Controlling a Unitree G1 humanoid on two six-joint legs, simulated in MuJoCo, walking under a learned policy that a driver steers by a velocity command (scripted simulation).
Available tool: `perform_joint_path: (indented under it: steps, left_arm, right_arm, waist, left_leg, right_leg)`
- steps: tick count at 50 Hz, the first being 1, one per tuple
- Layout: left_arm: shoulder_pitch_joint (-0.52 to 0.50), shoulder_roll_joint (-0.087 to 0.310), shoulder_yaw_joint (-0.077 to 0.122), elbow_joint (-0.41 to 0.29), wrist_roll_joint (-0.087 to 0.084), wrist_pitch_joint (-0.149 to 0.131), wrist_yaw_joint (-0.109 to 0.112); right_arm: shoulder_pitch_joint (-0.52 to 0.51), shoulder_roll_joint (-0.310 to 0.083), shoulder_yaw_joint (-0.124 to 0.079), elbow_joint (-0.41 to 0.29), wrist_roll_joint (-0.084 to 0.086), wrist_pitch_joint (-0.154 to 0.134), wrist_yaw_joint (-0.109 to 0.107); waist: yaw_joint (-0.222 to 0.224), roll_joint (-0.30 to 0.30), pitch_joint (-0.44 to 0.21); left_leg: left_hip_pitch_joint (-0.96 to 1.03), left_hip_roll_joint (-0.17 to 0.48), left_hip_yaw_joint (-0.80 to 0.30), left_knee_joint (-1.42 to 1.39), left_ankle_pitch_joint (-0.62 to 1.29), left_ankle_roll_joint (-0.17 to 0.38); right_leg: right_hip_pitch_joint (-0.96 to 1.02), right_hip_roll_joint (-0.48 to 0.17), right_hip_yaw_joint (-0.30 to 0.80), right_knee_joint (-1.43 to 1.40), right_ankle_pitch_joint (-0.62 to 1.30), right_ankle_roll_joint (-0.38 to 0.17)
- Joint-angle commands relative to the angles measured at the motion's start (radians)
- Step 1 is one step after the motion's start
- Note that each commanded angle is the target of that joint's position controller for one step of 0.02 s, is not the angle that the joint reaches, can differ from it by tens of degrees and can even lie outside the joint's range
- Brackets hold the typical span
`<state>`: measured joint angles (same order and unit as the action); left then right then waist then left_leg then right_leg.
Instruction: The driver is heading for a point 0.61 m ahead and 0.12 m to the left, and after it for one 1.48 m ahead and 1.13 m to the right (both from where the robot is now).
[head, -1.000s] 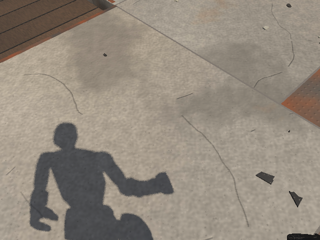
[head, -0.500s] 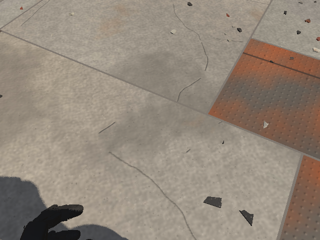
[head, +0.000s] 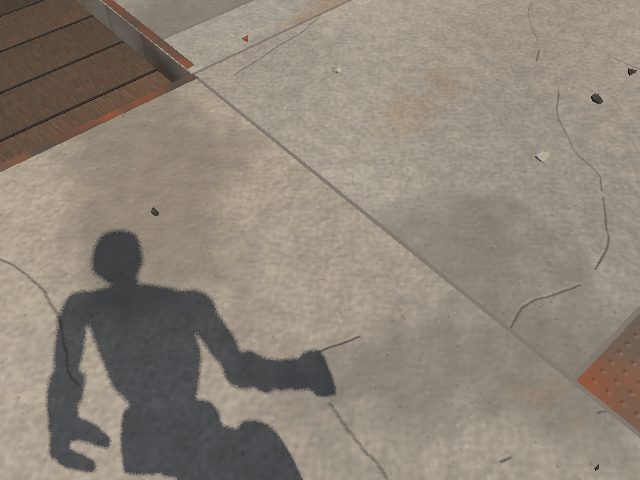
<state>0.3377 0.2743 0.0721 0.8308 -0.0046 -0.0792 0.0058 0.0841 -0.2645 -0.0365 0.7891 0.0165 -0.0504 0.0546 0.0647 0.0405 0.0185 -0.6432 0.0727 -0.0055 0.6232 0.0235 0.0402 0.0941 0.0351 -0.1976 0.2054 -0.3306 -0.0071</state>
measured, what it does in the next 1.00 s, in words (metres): walks ahead: left foot, then right foot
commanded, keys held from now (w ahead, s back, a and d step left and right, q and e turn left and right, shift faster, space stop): w+q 0.50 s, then w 0.02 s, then no key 0.14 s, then e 0.34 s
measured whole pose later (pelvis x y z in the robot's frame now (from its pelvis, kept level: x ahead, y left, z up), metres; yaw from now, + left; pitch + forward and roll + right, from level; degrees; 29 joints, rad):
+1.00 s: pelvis +0.45 +0.06 +0.00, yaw +15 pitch +1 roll +0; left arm 0.22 0.30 0.06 0.78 -0.02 -0.01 0.00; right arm 0.11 -0.26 -0.05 0.65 -0.02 0.01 -0.04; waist 0.05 -0.02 0.03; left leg -0.33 0.00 -0.03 0.51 -0.20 0.00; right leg -0.35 0.05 0.06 0.73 -0.47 0.00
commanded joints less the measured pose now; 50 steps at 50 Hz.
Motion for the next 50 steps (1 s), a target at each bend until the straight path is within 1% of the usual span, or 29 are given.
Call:
perform_joint_path:
  steps: [1,3,4,5,6,7,8,9,10,14,18,22,26,27,28,29,30,31,32,35,37,39,42,45,46,47,48,49,50]
  left_arm:
    - [-0.007,0.192,0.048,-0.042,-0.009,0.017,0.016]
    - [-0.027,0.204,0.048,-0.052,-0.008,0.038,0.030]
    - [-0.018,0.189,0.037,-0.071,0.002,0.034,0.038]
    - [0.079,0.039,-0.011,-0.121,0.033,0.003,0.018]
    - [-0.001,0.095,-0.010,-0.129,-0.001,-0.041,0.002]
    - [-0.096,0.143,0.003,-0.159,-0.038,-0.064,-0.009]
    - [-0.127,0.135,-0.004,-0.167,-0.031,-0.076,-0.007]
    - [-0.142,0.137,0.002,-0.164,-0.004,-0.077,0.001]
    - [-0.130,0.150,0.011,-0.163,0.009,-0.066,0.004]
    - [-0.128,0.103,0.004,-0.181,0.021,-0.025,0.005]
    - [-0.280,0.064,-0.016,-0.217,0.018,-0.028,-0.002]
    - [-0.364,0.097,-0.006,-0.244,-0.003,-0.042,-0.019]
    - [-0.240,0.144,0.022,-0.215,-0.004,-0.059,-0.023]
    - [-0.148,0.176,0.035,-0.204,0.019,-0.065,-0.017]
    - [-0.032,0.244,0.049,-0.202,0.041,-0.065,-0.013]
    - [0.020,0.282,0.062,-0.159,0.038,-0.047,-0.024]
    - [-0.008,0.183,0.039,-0.180,0.013,-0.043,-0.027]
    - [-0.064,0.133,0.021,-0.191,0.012,-0.035,-0.025]
    - [-0.111,0.104,0.006,-0.194,0.021,-0.029,-0.029]
    - [-0.177,0.064,-0.015,-0.153,0.026,-0.028,-0.037]
    - [-0.199,0.102,-0.006,-0.136,0.018,-0.018,-0.032]
    - [-0.191,0.147,0.008,-0.121,0.006,0.000,-0.024]
    - [-0.168,0.193,0.023,-0.111,-0.013,0.026,-0.017]
    - [-0.186,0.180,0.021,-0.114,-0.030,0.049,-0.006]
    - [-0.173,0.155,0.015,-0.114,-0.029,0.052,-0.003]
    - [-0.164,0.108,0.001,-0.127,-0.010,0.051,-0.002]
    - [-0.089,0.058,-0.012,-0.133,-0.009,0.049,-0.001]
    - [-0.122,0.107,0.000,-0.139,-0.011,0.052,0.001]
    - [-0.120,0.160,0.023,-0.135,-0.015,0.062,0.002]
  right_arm:
    - [-0.087,-0.091,-0.025,-0.118,0.003,-0.013,0.017]
    - [0.126,-0.163,-0.068,-0.081,0.007,-0.009,0.011]
    - [0.300,-0.246,-0.105,-0.046,0.009,-0.002,-0.007]
    - [0.322,-0.351,-0.125,-0.046,0.016,0.000,-0.019]
    - [0.355,-0.288,-0.103,-0.071,0.007,-0.008,-0.020]
    - [0.329,-0.231,-0.089,-0.066,-0.002,-0.014,-0.022]
    - [0.270,-0.202,-0.082,-0.076,0.004,-0.018,-0.025]
    - [0.197,-0.171,-0.073,-0.092,0.002,-0.018,-0.027]
    - [0.152,-0.143,-0.062,-0.113,-0.009,-0.018,-0.030]
    - [0.141,-0.173,-0.072,-0.127,-0.007,-0.020,-0.048]
    - [0.189,-0.192,-0.079,-0.113,0.005,-0.008,-0.066]
    - [0.260,-0.187,-0.079,-0.093,0.013,0.005,-0.070]
    - [0.240,-0.161,-0.073,-0.103,0.005,0.013,-0.071]
    - [0.239,-0.114,-0.057,-0.112,-0.003,0.010,-0.069]
    - [0.294,-0.062,-0.039,-0.131,-0.024,0.006,-0.073]
    - [0.415,-0.055,-0.032,-0.142,0.006,-0.002,-0.074]
    - [0.394,-0.152,-0.050,-0.111,0.012,0.002,-0.079]
    - [0.290,-0.185,-0.060,-0.124,0.007,0.012,-0.081]
    - [0.228,-0.177,-0.060,-0.134,-0.008,0.023,-0.084]
    - [0.220,-0.090,-0.043,-0.145,-0.018,0.039,-0.078]
    - [0.205,-0.051,-0.027,-0.147,-0.025,0.038,-0.080]
    - [0.178,-0.054,-0.024,-0.144,-0.025,0.037,-0.081]
    - [0.115,-0.095,-0.036,-0.158,-0.016,0.048,-0.085]
    - [0.087,-0.105,-0.046,-0.175,-0.022,0.049,-0.087]
    - [0.096,-0.130,-0.055,-0.182,-0.029,0.045,-0.091]
    - [0.132,-0.185,-0.067,-0.192,-0.043,0.046,-0.100]
    - [0.130,-0.229,-0.081,-0.185,-0.047,0.058,-0.104]
    - [0.154,-0.187,-0.076,-0.179,-0.045,0.057,-0.100]
    - [0.148,-0.156,-0.066,-0.181,-0.044,0.050,-0.099]
  waist:
    - [-0.027,-0.111,0.030]
    - [-0.148,-0.123,-0.105]
    - [-0.222,-0.053,-0.207]
    - [-0.121,0.212,-0.300]
    - [-0.183,0.125,-0.432]
    - [-0.203,0.077,-0.302]
    - [-0.168,0.002,-0.206]
    - [-0.123,-0.040,-0.133]
    - [-0.085,-0.027,-0.105]
    - [-0.047,-0.012,-0.053]
    - [-0.106,0.024,-0.024]
    - [-0.139,0.049,-0.026]
    - [-0.056,0.088,-0.059]
    - [-0.012,0.063,-0.136]
    - [-0.001,-0.098,-0.280]
    - [-0.049,-0.423,-0.355]
    - [-0.028,-0.262,-0.280]
    - [-0.011,-0.160,-0.179]
    - [-0.023,-0.082,-0.128]
    - [-0.095,-0.142,-0.084]
    - [-0.103,-0.173,-0.113]
    - [-0.092,-0.173,-0.157]
    - [-0.068,-0.170,-0.144]
    - [-0.088,-0.165,-0.095]
    - [-0.093,-0.142,-0.095]
    - [-0.093,-0.045,-0.134]
    - [-0.047,0.167,-0.150]
    - [-0.100,0.224,-0.141]
    - [-0.102,0.164,-0.127]
  left_leg:
    - [0.005,-0.048,0.072,-0.019,-0.149,0.046]
    - [0.314,-0.137,0.120,-0.061,-0.166,0.100]
    - [0.632,-0.065,-0.035,-0.078,-0.129,0.157]
    - [0.996,0.200,-0.592,-0.136,-0.257,0.348]
    - [1.093,0.267,-0.852,-0.286,-0.338,0.396]
    - [1.024,0.235,-0.693,-0.304,-0.284,0.340]
    - [0.879,0.189,-0.564,-0.302,-0.208,0.302]
    - [0.721,0.154,-0.476,-0.315,-0.109,0.277]
    - [0.610,0.127,-0.419,-0.340,-0.018,0.270]
    - [0.413,0.080,-0.311,-0.398,0.108,0.274]
    - [0.342,-0.001,-0.229,-0.382,-0.002,0.200]
    - [0.414,0.032,-0.324,-0.316,-0.121,0.174]
    - [0.483,0.039,-0.398,-0.165,-0.096,0.126]
    - [0.452,-0.019,-0.343,0.003,-0.039,0.086]
    - [0.288,-0.116,-0.246,0.298,-0.257,0.027]
    - [-0.002,-0.205,-0.166,0.575,-0.669,-0.035]
    - [-0.074,-0.142,-0.220,0.681,-0.638,-0.051]
    - [-0.078,-0.121,-0.194,0.709,-0.569,-0.065]
    - [-0.041,-0.095,-0.165,0.682,-0.532,-0.074]
    - [0.119,-0.032,-0.107,0.439,-0.471,-0.085]
    - [0.211,-0.042,-0.060,0.254,-0.423,-0.105]
    - [0.301,-0.063,-0.043,0.119,-0.316,-0.112]
    - [0.337,-0.090,-0.038,0.015,-0.233,-0.099]
    - [0.424,-0.098,-0.039,-0.171,-0.145,-0.054]
    - [0.500,-0.047,-0.079,-0.220,-0.074,-0.024]
    - [0.605,0.099,-0.181,-0.211,0.073,0.032]
    - [0.654,0.253,-0.318,-0.233,0.177,0.155]
    - [0.635,0.335,-0.417,-0.277,0.221,0.248]
    - [0.623,0.324,-0.388,-0.279,0.240,0.257]
  right_leg:
    - [0.040,-0.320,0.043,0.102,0.821,-0.119]
    - [-0.019,-0.278,-0.006,0.415,1.052,-0.074]
    - [-0.242,-0.240,-0.010,0.698,0.835,-0.030]
    - [-0.718,-0.035,0.045,1.068,-0.100,0.046]
    - [-0.850,0.013,0.279,1.205,-0.268,0.035]
    - [-0.937,-0.046,0.306,1.200,-0.187,0.012]
    - [-0.920,-0.091,0.295,1.115,-0.102,-0.003]
    - [-0.860,-0.122,0.288,1.020,-0.056,0.002]
    - [-0.780,-0.143,0.291,0.972,-0.027,0.008]
    - [-0.703,-0.139,0.255,0.789,0.055,0.061]
    - [-0.619,-0.079,0.235,0.471,0.352,0.079]
    - [-0.569,-0.040,0.263,0.325,0.387,0.067]
    - [-0.409,-0.037,0.251,0.239,0.282,-0.002]
    - [-0.242,-0.105,0.295,0.242,0.313,-0.049]
    - [0.030,-0.296,0.497,0.290,0.457,-0.133]
    - [0.216,-0.465,0.920,0.184,0.401,-0.287]
    - [0.159,-0.447,0.914,0.162,0.329,-0.268]
    - [0.043,-0.409,0.738,0.174,0.442,-0.238]
    - [-0.069,-0.359,0.605,0.176,0.607,-0.222]
    - [-0.266,-0.249,0.418,0.139,0.828,-0.202]
    - [-0.297,-0.224,0.373,0.135,0.930,-0.218]
    - [-0.293,-0.216,0.364,0.142,0.913,-0.218]
    - [-0.288,-0.223,0.413,0.146,0.708,-0.211]
    - [-0.346,-0.193,0.474,0.182,0.419,-0.167]
    - [-0.394,-0.165,0.485,0.216,0.306,-0.127]
    - [-0.478,-0.112,0.444,0.330,0.132,-0.077]
    - [-0.607,0.010,0.289,0.475,-0.147,-0.020]
    - [-0.675,0.009,0.232,0.682,-0.314,0.024]
    - [-0.712,-0.014,0.256,0.856,-0.324,0.047]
